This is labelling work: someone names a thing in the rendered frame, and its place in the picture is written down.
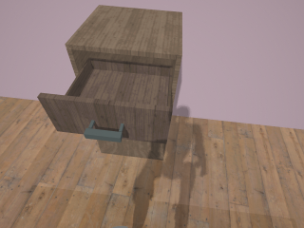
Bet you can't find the cabinet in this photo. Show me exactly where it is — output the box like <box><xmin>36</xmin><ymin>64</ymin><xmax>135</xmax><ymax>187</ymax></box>
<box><xmin>65</xmin><ymin>5</ymin><xmax>182</xmax><ymax>161</ymax></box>

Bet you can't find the drawer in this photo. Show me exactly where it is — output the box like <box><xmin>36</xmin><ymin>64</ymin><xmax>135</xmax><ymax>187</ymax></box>
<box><xmin>37</xmin><ymin>57</ymin><xmax>173</xmax><ymax>144</ymax></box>

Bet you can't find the handle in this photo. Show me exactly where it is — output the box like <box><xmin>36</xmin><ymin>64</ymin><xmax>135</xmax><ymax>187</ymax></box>
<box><xmin>84</xmin><ymin>120</ymin><xmax>124</xmax><ymax>143</ymax></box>

